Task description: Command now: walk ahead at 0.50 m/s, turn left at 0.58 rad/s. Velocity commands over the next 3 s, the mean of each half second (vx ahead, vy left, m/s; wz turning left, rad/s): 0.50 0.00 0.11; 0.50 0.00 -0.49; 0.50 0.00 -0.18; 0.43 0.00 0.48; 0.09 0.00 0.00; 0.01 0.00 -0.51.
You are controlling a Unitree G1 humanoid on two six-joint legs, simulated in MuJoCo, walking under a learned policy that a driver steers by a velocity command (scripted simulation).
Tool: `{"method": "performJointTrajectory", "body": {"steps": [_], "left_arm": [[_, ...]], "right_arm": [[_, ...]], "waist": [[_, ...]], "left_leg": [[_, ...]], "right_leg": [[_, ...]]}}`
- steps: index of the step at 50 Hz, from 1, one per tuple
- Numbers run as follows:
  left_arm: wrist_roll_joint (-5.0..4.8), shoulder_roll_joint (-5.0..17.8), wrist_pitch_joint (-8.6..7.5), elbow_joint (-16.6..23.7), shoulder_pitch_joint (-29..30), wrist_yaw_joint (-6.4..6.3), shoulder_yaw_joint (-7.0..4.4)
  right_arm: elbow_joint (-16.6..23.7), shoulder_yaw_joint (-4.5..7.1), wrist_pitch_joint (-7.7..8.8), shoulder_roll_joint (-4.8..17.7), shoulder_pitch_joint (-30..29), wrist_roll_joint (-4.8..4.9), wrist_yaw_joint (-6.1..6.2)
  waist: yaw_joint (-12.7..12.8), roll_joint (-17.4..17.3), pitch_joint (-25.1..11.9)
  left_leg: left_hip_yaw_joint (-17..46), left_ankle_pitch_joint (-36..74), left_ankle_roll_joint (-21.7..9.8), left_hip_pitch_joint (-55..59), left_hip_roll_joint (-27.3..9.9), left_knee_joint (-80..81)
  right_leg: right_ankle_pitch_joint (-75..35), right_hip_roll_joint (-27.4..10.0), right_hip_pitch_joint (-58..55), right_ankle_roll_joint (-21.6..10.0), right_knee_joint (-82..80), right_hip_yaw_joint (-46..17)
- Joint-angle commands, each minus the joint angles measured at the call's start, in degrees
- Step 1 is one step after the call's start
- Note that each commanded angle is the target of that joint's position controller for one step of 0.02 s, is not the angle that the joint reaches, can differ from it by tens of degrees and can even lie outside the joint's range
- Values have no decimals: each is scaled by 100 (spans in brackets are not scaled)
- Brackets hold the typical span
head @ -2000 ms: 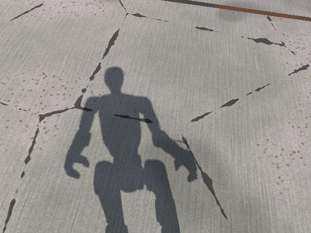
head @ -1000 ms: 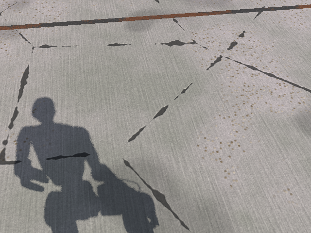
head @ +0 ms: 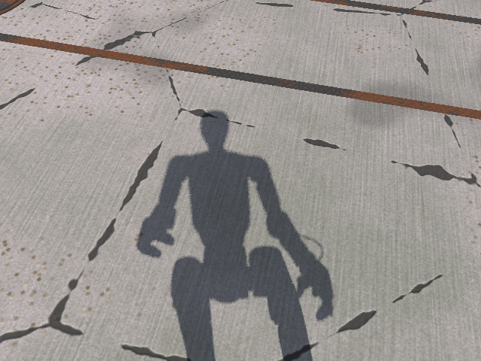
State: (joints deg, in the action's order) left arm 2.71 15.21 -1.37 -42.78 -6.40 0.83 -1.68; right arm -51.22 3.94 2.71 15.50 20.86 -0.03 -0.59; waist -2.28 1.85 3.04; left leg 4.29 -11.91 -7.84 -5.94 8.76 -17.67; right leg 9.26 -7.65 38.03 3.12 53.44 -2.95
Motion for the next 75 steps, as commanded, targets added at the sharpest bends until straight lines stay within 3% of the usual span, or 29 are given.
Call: {"method": "performJointTrajectory", "body": {"steps": [1, 7, 9, 11, 12, 13, 14, 16, 20, 32, 36, 37, 38, 39, 40, 41, 43, 48, 55, 59, 61, 63, 64, 65, 66, 68, 69, 71, 75], "left_arm": [[-26, 379, -31, 490, 520, 18, -57], [-87, 469, -175, 719, 928, 64, -16], [-92, 650, -222, 481, 172, 23, -96], [-56, 931, -323, 22, -1333, -99, -235], [64, 1402, -345, -1, -2060, -169, -326], [10, 1708, -263, -193, -1979, -103, -443], [-162, 1134, -205, -90, -1383, -28, -343], [-183, 606, -216, -12, -810, 36, -219], [-261, 619, -339, -376, -1316, 21, -220], [-203, 813, -202, -630, -2321, -96, -369], [-192, 955, -179, -460, -1827, -124, -432], [-245, 890, -220, -434, -1773, -79, -419], [-317, 532, -279, -225, -1723, -49, -322], [-435, 163, -243, -78, -2365, -67, -248], [-222, 656, -126, -252, -2266, -123, -313], [-143, 693, -94, -259, -1839, -60, -339], [-85, 517, -31, -195, -1503, 54, -330], [-46, 386, 151, 54, -1009, 228, -297], [-71, 197, 122, 540, 334, 378, -137], [-25, 203, 95, 761, 844, 386, -82], [18, 217, 58, 711, 700, 299, -86], [82, 388, -65, 277, -557, 184, -183], [201, 701, -128, -24, -1524, 95, -292], [243, 1387, -150, -56, -1977, -3, -442], [-24, 1409, -94, -21, -2045, -79, -486], [-101, 775, -154, -143, -1229, -89, -296], [-107, 496, -213, -159, -977, -78, -216], [-135, 246, -310, -217, -820, -83, -138], [-172, 385, -485, -444, -1087, -99, -202]], "right_arm": [[264, 194, 65, 860, 359, -3, 29], [262, 177, 85, 898, 551, -84, 130], [285, 178, 136, 993, 298, -103, 147], [262, 146, 175, 940, 250, -123, 93], [439, 20, 194, 455, 588, -32, 69], [372, 7, 184, 333, 1295, 21, 31], [305, 11, 142, 629, 900, -192, 59], [539, -15, 167, 640, -97, -240, -12], [661, -119, 48, 421, -230, -318, -83], [1483, -324, 92, 264, -2529, -158, -85], [1264, -219, 203, 522, -1571, -130, 15], [1109, -130, 278, 749, -946, -185, 93], [1075, -16, 309, 1210, -23, -312, 204], [1080, 90, 193, 1615, -37, -336, 230], [1074, 68, 113, 1165, -277, -251, 205], [1151, -55, 120, 654, -598, -202, 174], [1079, -133, 187, 383, -777, -199, 143], [817, -69, 386, 471, -412, -88, 95], [539, -13, 345, 565, -24, -105, 79], [282, 15, 260, 699, 425, -119, 111], [97, 1, 185, 774, 614, -125, 115], [-29, -20, 101, 864, 606, -70, 118], [66, -89, 110, 707, 567, -10, 102], [426, -276, 135, -42, 870, 139, -20], [364, -60, 97, 625, 489, 61, 70], [431, -70, 135, 462, 73, 72, 57], [306, -50, 79, 402, 140, 13, 51], [108, -44, -108, 248, 459, -143, -17], [251, -16, -218, 65, -75, -146, -153]], "waist": [[-132, -540, -71], [-225, -682, -62], [140, -729, -234], [824, -369, -1026], [871, 473, -1815], [432, 1682, -1900], [248, 609, -992], [224, -80, -247], [90, 302, -351], [715, 262, -130], [156, 262, -428], [-140, -66, -803], [-484, -757, -1640], [-111, -1861, -1998], [4, -1075, -1383], [32, -483, -699], [179, -657, -233], [286, -733, -245], [42, -678, 64], [-112, -665, 202], [-10, -730, 105], [627, -634, -596], [1027, -399, -1259], [951, 1057, -2228], [1131, 441, -2394], [611, 124, -802], [416, 116, -473], [173, 339, -318], [114, 228, -18]], "left_leg": [[1222, 1981, -603, 94, -1333, 461], [1451, 2634, -378, 631, -1638, 86], [1343, 3561, -164, 576, -1688, -336], [799, 3688, 42, 222, -1178, -2356], [383, 1676, 224, -836, -686, -4208], [206, -1837, 370, -2285, 122, -5345], [365, -1407, 285, -2828, -412, -5639], [80, -586, 351, -2749, -887, -5074], [-170, -480, 661, -2463, -1085, -4387], [-378, 767, 1004, -2705, -904, -1851], [-338, 313, 735, -870, -640, -932], [-88, 346, 560, 169, -934, -649], [1213, -806, 239, 1417, -2309, -462], [3526, -1330, -392, 2300, -3533, 149], [3739, -2099, -485, 1646, -3420, 213], [2866, -1874, -343, 915, -3057, 343], [1464, -363, -108, 138, -2537, 589], [243, 1263, -121, 75, -2368, 831], [-958, 1851, -4, 205, -2184, 888], [-1166, 2422, 54, 644, -2379, 678], [-1209, 3856, 46, 835, -2447, 186], [-1386, 4873, 132, 690, -2273, -1415], [-1364, 3460, 219, -350, -2068, -2746], [-1396, -942, 519, -2641, -1133, -5019], [-317, -1792, 478, -2969, -786, -5906], [-93, -986, 394, -3058, -1266, -5374], [-126, -794, 406, -2821, -1384, -5012], [-185, -544, 481, -2293, -1395, -4812], [-229, 169, 536, -2888, -1461, -4547]], "right_leg": [[-606, 291, 123, 52, -698, 296], [-747, 567, -528, -271, -1998, 287], [-345, 766, -1573, -512, -2285, 365], [-133, 657, -3401, -822, -2677, 258], [820, -738, -4662, -1255, -2821, -1729], [795, -1503, -5159, -1908, -3780, -4286], [1702, -1277, -4472, -1858, -3922, -4092], [706, -658, -3392, -1637, -4007, -2513], [-1374, -153, -3094, -1660, -4077, -1630], [-2060, 48, -3440, -1498, -3728, -1666], [-2411, 186, -3016, -1161, -2827, -1895], [-2219, 530, -2667, -1019, -1911, -1647], [-861, 851, -2015, -873, -425, -1111], [2362, 1615, -456, -740, 809, -396], [2096, 1064, 83, -773, 1421, -285], [1532, 864, 37, -763, 1444, -311], [1066, 585, -230, -657, 1155, -193], [421, 458, 23, -491, 1103, -64], [-806, 417, 32, -474, -666, 406], [-305, 593, -381, -756, -1590, 756], [272, 884, -976, -975, -1931, 874], [166, 1217, -2646, -1227, -2619, 960], [200, 537, -4277, -1424, -2652, 301], [171, -1630, -6309, -2120, -2864, -2534], [-572, -1868, -5827, -2183, -3358, -3263], [-1258, -1231, -4264, -1707, -3635, -1404], [-1247, -954, -3755, -1425, -3855, -909], [-1211, -685, -3106, -1222, -4187, -339], [-1213, -628, -3096, -1215, -4611, 256]]}}
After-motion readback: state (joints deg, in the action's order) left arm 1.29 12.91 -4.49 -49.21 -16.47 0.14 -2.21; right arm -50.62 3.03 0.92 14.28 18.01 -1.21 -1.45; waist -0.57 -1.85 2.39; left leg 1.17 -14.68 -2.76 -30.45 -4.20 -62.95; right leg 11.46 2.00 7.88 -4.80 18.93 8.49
